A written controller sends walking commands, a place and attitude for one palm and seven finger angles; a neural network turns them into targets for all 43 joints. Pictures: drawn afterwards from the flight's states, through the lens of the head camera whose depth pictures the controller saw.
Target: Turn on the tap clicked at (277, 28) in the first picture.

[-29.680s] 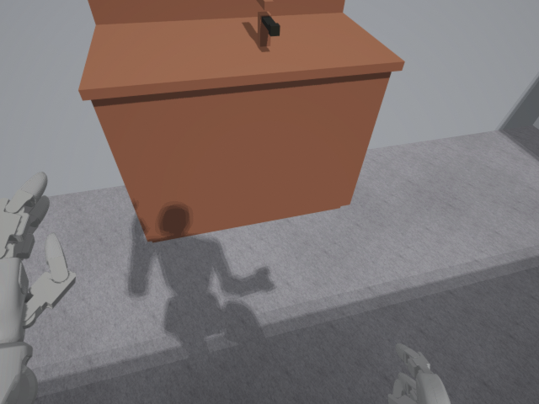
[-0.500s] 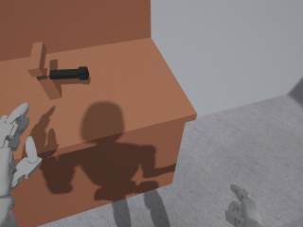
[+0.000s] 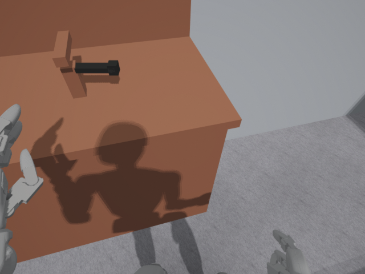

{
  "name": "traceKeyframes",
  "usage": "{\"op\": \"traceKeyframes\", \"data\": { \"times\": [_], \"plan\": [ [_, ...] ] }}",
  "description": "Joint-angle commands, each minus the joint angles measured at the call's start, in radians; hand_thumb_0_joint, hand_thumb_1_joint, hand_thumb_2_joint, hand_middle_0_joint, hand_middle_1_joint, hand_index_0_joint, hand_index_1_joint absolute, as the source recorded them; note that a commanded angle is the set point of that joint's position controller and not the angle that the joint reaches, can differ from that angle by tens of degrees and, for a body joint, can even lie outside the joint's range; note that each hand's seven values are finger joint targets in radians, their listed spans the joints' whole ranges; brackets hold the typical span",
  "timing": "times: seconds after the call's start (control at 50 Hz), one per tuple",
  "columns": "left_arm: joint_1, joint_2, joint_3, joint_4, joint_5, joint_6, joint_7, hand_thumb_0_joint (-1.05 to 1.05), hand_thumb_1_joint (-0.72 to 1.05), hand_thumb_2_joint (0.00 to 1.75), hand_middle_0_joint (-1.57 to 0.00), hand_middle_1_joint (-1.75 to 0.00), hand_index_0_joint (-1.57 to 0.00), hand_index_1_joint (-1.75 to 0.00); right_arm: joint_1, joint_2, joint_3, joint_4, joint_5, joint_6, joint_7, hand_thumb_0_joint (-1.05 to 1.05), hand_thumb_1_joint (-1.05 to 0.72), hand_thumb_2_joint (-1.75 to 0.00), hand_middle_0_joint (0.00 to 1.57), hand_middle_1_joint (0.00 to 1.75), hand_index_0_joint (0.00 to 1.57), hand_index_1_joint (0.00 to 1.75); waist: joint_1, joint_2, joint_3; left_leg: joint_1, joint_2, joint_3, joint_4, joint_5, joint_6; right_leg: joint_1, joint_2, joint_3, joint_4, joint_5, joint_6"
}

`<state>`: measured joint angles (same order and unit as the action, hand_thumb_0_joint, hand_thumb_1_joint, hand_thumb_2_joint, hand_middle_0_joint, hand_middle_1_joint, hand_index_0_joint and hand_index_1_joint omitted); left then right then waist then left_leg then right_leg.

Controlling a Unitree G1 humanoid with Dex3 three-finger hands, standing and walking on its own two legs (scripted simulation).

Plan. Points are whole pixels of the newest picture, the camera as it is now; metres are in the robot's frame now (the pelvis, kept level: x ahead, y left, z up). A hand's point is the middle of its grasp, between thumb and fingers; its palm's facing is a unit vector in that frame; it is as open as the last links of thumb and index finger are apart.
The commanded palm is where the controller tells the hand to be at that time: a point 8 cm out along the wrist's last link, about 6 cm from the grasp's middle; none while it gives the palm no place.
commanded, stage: step back with the hand held close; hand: left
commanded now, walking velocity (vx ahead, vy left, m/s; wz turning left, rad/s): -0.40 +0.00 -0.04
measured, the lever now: (113, 67) +0.57 +0.23 +0.15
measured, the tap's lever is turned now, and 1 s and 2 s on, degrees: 77 77 77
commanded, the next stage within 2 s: stop stepping back and stand still in 0.44 s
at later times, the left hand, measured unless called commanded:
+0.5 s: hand (29, 227) +0.15 +0.21 +0.19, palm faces +0.33 -0.89 -0.32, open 7.4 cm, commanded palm +0.10 +0.27 +0.20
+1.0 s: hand out of the picture +0.06 +0.25 +0.18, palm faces +0.40 -0.86 -0.33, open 7.4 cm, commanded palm +0.01 +0.29 +0.20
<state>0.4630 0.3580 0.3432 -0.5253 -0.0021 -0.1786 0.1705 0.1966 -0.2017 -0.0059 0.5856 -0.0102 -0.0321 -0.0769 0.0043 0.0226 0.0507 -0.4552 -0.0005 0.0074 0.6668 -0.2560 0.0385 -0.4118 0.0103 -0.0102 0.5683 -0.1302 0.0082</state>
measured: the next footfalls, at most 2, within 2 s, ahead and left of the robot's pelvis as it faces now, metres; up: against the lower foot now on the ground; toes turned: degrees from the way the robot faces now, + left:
right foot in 0.42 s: -0.11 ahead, -0.08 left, +0.00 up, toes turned -2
left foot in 0.60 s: -0.02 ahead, +0.10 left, +0.00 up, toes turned -1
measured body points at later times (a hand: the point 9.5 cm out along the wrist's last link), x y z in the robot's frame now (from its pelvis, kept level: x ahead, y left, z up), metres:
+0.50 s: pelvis -0.08 +0.00 +0.01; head -0.07 +0.00 +0.46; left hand +0.12 +0.26 +0.20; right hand +0.10 -0.21 -0.08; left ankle +0.01 +0.10 -0.68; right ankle -0.15 -0.12 -0.72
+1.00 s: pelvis -0.16 +0.02 +0.01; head -0.18 +0.02 +0.46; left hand +0.03 +0.29 +0.19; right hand -0.05 -0.25 -0.08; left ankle -0.13 +0.13 -0.72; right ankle -0.14 -0.09 -0.72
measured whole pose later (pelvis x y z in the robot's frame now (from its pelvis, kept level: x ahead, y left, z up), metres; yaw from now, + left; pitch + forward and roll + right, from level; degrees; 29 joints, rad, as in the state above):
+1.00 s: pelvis -0.16 +0.02 +0.01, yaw -2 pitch -2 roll -1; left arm 0.46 0.33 0.30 -0.45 -0.03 -0.13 0.17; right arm 0.30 -0.24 -0.03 0.67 0.00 -0.07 -0.08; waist -0.01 0.00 -0.03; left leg -0.28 0.02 0.02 0.58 -0.36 0.03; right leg -0.27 0.01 -0.04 0.57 -0.27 -0.03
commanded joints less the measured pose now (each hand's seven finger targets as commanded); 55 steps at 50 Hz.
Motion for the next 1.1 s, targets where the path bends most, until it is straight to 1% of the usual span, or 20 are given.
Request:
{"op": "traceKeyframes", "data": {
  "times": [0.0,0.08,0.14,0.2,0.3,0.34,0.36,0.38,0.4,0.44,0.52,0.58,0.6,0.64,0.74,0.82,0.92,1.0,1.04,1.08],
  "plan": [
    [-0.043,0.183,0.11,-0.231,-0.018,-0.054,0.028,0.0,0.9,0.9,-0.2,-0.3,-0.2,-0.3,-0.073,-0.113,-0.049,-0.123,0.001,-0.039,0.001,0.0,-0.9,-0.9,0.2,0.3,0.2,0.3,-0.013,-0.128,-0.156,0.067,0.021,-0.064,0.059,-0.203,-0.026,-0.058,-0.243,0.292,-0.259,-0.268,-0.123],
    [-0.027,0.201,0.116,-0.275,-0.026,-0.056,0.036,0.0,0.9,0.9,-0.2,-0.3,-0.2,-0.3,-0.081,-0.109,-0.045,-0.125,0.009,-0.029,0.005,0.0,-0.9,-0.9,0.2,0.3,0.2,0.3,-0.025,-0.101,-0.165,0.188,0.04,-0.089,0.007,-0.19,-0.014,-0.171,-0.213,0.177,-0.213,-0.283,-0.091],
    [-0.038,0.177,0.142,-0.314,-0.011,-0.062,0.035,0.0,0.9,0.9,-0.2,-0.3,-0.2,-0.3,-0.124,-0.155,-0.049,-0.16,-0.004,-0.049,-0.013,0.0,-0.9,-0.9,0.2,0.3,0.2,0.3,-0.013,0.364,-0.161,-0.241,0.324,-0.45,-0.552,-0.612,0.101,0.164,0.078,0.007,0.409,-0.274,0.02],
    [-0.091,0.215,0.171,-0.27,-0.025,-0.059,0.031,0.0,0.9,0.9,-0.2,-0.3,-0.2,-0.3,-0.11,-0.122,-0.083,-0.127,0.001,-0.084,-0.008,0.0,-0.9,-0.9,0.2,0.3,0.2,0.3,0.006,0.103,-0.222,-0.014,0.325,-0.336,-0.472,-0.296,0.096,0.044,0.079,0.077,0.653,-0.325,0.017],
    [-0.098,0.1,0.017,-0.229,-0.049,-0.01,0.012,0.0,0.9,0.9,-0.2,-0.3,-0.2,-0.3,-0.124,-0.096,-0.038,-0.087,-0.005,-0.094,0.013,0.0,-0.9,-0.9,0.2,0.3,0.2,0.3,0.01,0.269,-0.17,0.089,0.228,-0.171,-0.551,-0.258,0.005,0.161,0.09,-0.027,0.184,-0.381,-0.025],
    [-0.112,0.111,0.007,-0.212,-0.054,-0.007,0.0,0.0,0.9,0.9,-0.2,-0.3,-0.2,-0.3,-0.11,-0.094,-0.036,-0.067,-0.009,-0.088,0.016,0.0,-0.9,-0.9,0.2,0.3,0.2,0.3,0.018,0.195,-0.191,0.157,0.182,-0.104,-0.481,-0.18,-0.063,0.191,0.069,-0.026,-0.156,-0.347,-0.057],
    [-0.133,0.137,0.014,-0.225,-0.048,-0.015,-0.004,0.0,0.9,0.9,-0.2,-0.3,-0.2,-0.3,-0.099,-0.079,-0.037,-0.063,-0.008,-0.073,0.018,0.0,-0.9,-0.9,0.2,0.3,0.2,0.3,0.013,0.057,-0.197,0.222,0.123,-0.021,-0.255,-0.111,-0.102,0.114,-0.058,0.085,-0.341,-0.268,-0.113],
    [-0.155,0.188,0.04,-0.25,-0.04,-0.03,-0.002,0.0,0.9,0.9,-0.2,-0.3,-0.2,-0.3,-0.104,-0.059,-0.033,-0.06,-0.005,-0.058,0.014,0.0,-0.9,-0.9,0.2,0.3,0.2,0.3,0.011,-0.153,-0.178,0.252,0.039,0.008,0.105,-0.067,-0.115,-0.064,-0.292,0.396,-0.464,-0.197,-0.189],
    [-0.188,0.239,0.08,-0.299,-0.038,-0.043,0.007,0.0,0.9,0.9,-0.2,-0.3,-0.2,-0.3,-0.139,-0.056,-0.013,-0.065,-0.022,-0.066,0.009,0.0,-0.9,-0.9,0.2,0.3,0.2,0.3,0.033,-0.179,-0.152,0.113,-0.02,0.014,0.34,-0.229,-0.112,-0.061,-0.403,0.426,-0.428,0.188,-0.246],
    [-0.194,0.204,0.054,-0.244,-0.035,-0.034,-0.019,0.0,0.9,0.9,-0.2,-0.3,-0.2,-0.3,-0.146,-0.056,-0.019,-0.094,0.005,-0.075,0.0,0.0,-0.9,-0.9,0.2,0.3,0.2,0.3,0.01,-0.305,-0.17,-0.077,0.0,-0.026,0.369,-0.207,-0.078,0.216,-0.3,0.221,-0.201,0.689,-0.174],
    [-0.067,0.174,0.098,-0.139,-0.041,-0.021,-0.027,0.0,0.9,0.9,-0.2,-0.3,-0.2,-0.3,-0.17,-0.064,-0.002,-0.115,0.007,-0.033,-0.025,0.0,-0.9,-0.9,0.2,0.3,0.2,0.3,0.004,-0.104,-0.167,0.07,-0.013,0.064,-0.116,0.039,-0.072,0.351,-0.211,0.128,-0.038,0.867,-0.098],
    [0.021,0.163,0.098,-0.202,-0.064,-0.011,-0.02,0.0,0.9,0.9,-0.2,-0.3,-0.2,-0.3,-0.108,-0.125,-0.05,-0.161,0.041,-0.028,-0.005,0.0,-0.9,-0.9,0.2,0.3,0.2,0.3,0.015,0.075,-0.292,0.469,0.213,-0.091,-0.266,0.835,0.006,0.134,-0.04,0.067,0.053,0.017,0.014],
    [0.054,0.146,0.074,-0.179,-0.064,-0.012,-0.025,0.0,0.9,0.9,-0.2,-0.3,-0.2,-0.3,-0.093,-0.131,-0.062,-0.166,0.051,-0.04,0.009,0.0,-0.9,-0.9,0.2,0.3,0.2,0.3,0.015,0.109,-0.289,0.527,0.262,-0.128,-0.298,0.747,0.017,0.059,-0.005,0.065,0.096,-0.301,0.011],
    [0.029,0.162,0.087,-0.23,-0.063,0.001,-0.014,0.0,0.9,0.9,-0.2,-0.3,-0.2,-0.3,-0.092,-0.117,-0.045,-0.172,0.016,-0.067,0.013,0.0,-0.9,-0.9,0.2,0.3,0.2,0.3,0.0,0.228,-0.219,0.384,0.28,-0.266,-0.392,0.538,0.077,0.039,0.017,0.051,0.177,-0.348,0.012],
    [0.078,0.186,0.115,-0.262,-0.048,0.009,0.013,0.0,0.9,0.9,-0.2,-0.3,-0.2,-0.3,-0.11,-0.133,-0.04,-0.17,0.018,-0.094,0.009,0.0,-0.9,-0.9,0.2,0.3,0.2,0.3,0.003,0.136,-0.158,0.063,0.148,-0.124,-0.399,-0.194,0.017,0.339,-0.004,0.003,-0.146,-0.188,-0.016],
    [-0.007,0.168,0.084,-0.191,-0.038,-0.004,0.011,0.0,0.9,0.9,-0.2,-0.3,-0.2,-0.3,-0.06,-0.121,-0.063,-0.108,0.014,-0.074,0.006,0.0,-0.9,-0.9,0.2,0.3,0.2,0.3,-0.027,-0.193,-0.061,0.149,0.008,-0.029,0.198,-0.108,-0.043,-0.051,-0.304,0.424,-0.442,-0.579,-0.192],
    [-0.154,0.154,0.055,-0.084,-0.028,-0.005,0.021,0.0,0.9,0.9,-0.2,-0.3,-0.2,-0.3,-0.056,-0.125,-0.043,-0.083,0.01,-0.092,-0.018,0.0,-0.9,-0.9,0.2,0.3,0.2,0.3,-0.034,-0.05,-0.074,0.263,0.035,0.012,-0.123,-0.151,-0.001,0.015,-0.198,0.197,-0.235,-0.458,-0.124],
    [-0.166,0.183,0.08,-0.177,-0.027,-0.014,0.02,0.0,0.9,0.9,-0.2,-0.3,-0.2,-0.3,-0.077,-0.146,-0.034,-0.099,0.014,-0.102,-0.02,0.0,-0.9,-0.9,0.2,0.3,0.2,0.3,-0.021,0.245,-0.054,0.164,0.231,-0.338,-0.472,-0.509,0.093,0.034,0.022,-0.023,0.13,-0.337,-0.008],
    [-0.138,0.159,0.073,-0.137,-0.016,-0.003,0.016,0.0,0.9,0.9,-0.2,-0.3,-0.2,-0.3,-0.084,-0.118,-0.021,-0.088,0.007,-0.114,-0.011,0.0,-0.9,-0.9,0.2,0.3,0.2,0.3,-0.021,0.192,0.03,-0.002,0.262,-0.398,-0.551,-0.56,0.119,0.1,0.018,-0.005,0.225,-0.293,-0.008],
    [-0.101,0.154,0.073,-0.13,-0.017,-0.001,0.013,0.0,0.9,0.9,-0.2,-0.3,-0.2,-0.3,-0.094,-0.113,-0.019,-0.08,0.006,-0.119,0.002,0.0,-0.9,-0.9,0.2,0.3,0.2,0.3,-0.001,0.117,-0.001,-0.004,0.218,-0.265,-0.447,-0.399,0.086,0.225,0.009,-0.021,0.013,-0.268,-0.012]
  ]
}}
